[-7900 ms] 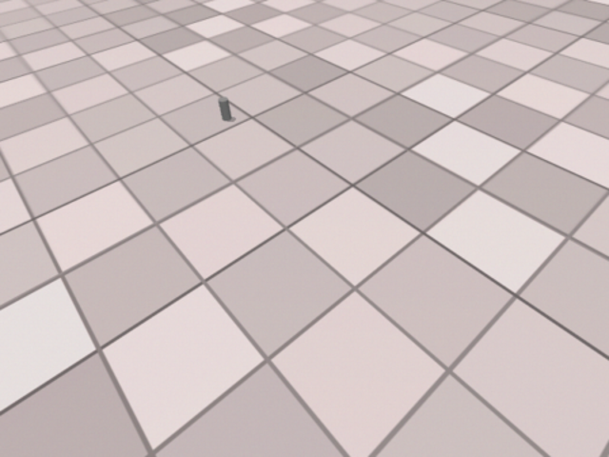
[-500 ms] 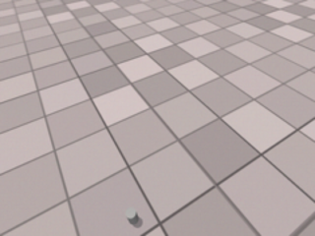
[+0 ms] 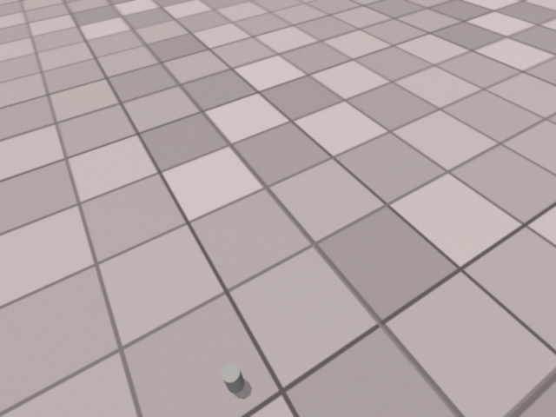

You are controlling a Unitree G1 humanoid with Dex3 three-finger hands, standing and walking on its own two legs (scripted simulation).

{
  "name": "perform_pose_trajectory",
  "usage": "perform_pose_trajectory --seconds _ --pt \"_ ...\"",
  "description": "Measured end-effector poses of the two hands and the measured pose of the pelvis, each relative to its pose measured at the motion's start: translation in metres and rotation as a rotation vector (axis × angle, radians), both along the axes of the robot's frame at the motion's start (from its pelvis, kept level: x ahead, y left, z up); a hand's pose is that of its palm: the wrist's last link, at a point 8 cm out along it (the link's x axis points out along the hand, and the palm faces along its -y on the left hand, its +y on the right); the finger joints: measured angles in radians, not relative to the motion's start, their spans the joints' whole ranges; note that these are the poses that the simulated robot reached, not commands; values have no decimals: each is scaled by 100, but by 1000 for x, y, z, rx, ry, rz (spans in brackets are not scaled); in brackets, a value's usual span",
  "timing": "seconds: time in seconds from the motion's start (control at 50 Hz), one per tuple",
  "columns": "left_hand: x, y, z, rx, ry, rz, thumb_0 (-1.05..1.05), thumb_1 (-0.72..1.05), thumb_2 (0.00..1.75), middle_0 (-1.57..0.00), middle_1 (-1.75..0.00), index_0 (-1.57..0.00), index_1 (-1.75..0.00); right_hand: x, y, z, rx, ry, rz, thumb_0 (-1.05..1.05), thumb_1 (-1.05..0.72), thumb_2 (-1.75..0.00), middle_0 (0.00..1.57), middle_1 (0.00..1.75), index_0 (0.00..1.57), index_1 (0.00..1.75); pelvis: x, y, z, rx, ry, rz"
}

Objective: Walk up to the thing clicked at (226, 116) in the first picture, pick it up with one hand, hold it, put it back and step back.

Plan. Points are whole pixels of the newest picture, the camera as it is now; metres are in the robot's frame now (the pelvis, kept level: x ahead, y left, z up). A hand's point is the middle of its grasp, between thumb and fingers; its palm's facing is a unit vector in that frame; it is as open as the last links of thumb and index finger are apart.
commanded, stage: stand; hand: left
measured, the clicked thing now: (233, 378) +0.38 +0.20 -0.72
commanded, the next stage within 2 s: go down in 1.62 s
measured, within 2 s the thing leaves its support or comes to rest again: neither
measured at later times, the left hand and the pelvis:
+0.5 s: hand out of the picture +0.10 +0.25 -0.15, palm faces -0.03 -0.94 -0.33, open 7.4 cm; pelvis +0.01 +0.00 +0.00, yaw +0 degrees
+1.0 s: hand out of the picture +0.08 +0.25 -0.16, palm faces -0.03 -0.94 -0.33, open 7.4 cm; pelvis +0.01 +0.00 +0.00, yaw +0 degrees
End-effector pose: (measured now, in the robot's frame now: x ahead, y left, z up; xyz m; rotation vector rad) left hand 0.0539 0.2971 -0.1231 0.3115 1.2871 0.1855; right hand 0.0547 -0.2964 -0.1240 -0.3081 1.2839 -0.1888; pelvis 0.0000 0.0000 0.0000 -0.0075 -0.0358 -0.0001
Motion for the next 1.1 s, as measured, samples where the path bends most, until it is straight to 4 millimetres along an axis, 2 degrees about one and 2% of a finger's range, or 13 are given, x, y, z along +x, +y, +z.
perform_pose_trajectory --seconds 0.22,0.38,0.9,1.1 --pt "29 -4 4 1 -61 -19 1 90 90 -20 -30 -21 -30 24 1 3 5 -50 14 0 -91 -89 21 30 20 30 8 -2 0 2 0 -3" --pt "39 -5 5 0 -80 -23 1 90 90 -20 -30 -21 -30 33 0 5 -1 -72 18 0 -91 -89 21 30 20 30 13 -3 1 2 -4 -5" --pt "22 -2 3 1 -36 -10 1 90 90 -20 -30 -21 -30 23 1 4 -2 -42 13 0 -91 -89 21 30 20 30 12 -2 1 2 -6 -6" --pt "23 -1 3 5 -37 -11 1 90 90 -20 -30 -21 -30 24 0 4 -2 -44 12 0 -91 -89 21 30 20 30 13 -2 1 3 -6 -7"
